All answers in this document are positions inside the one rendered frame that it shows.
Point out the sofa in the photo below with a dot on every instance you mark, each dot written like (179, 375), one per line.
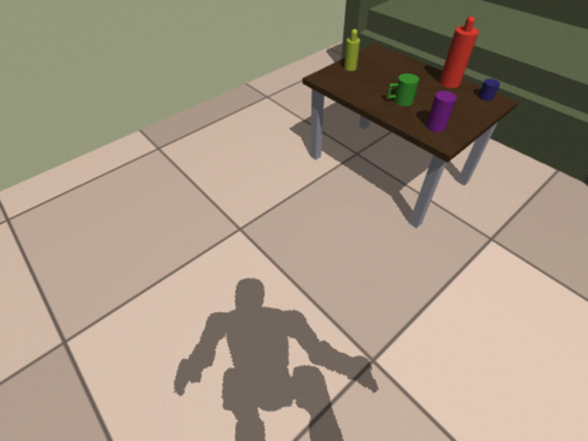
(536, 49)

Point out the coffee table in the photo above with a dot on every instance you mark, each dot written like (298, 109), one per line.
(365, 90)

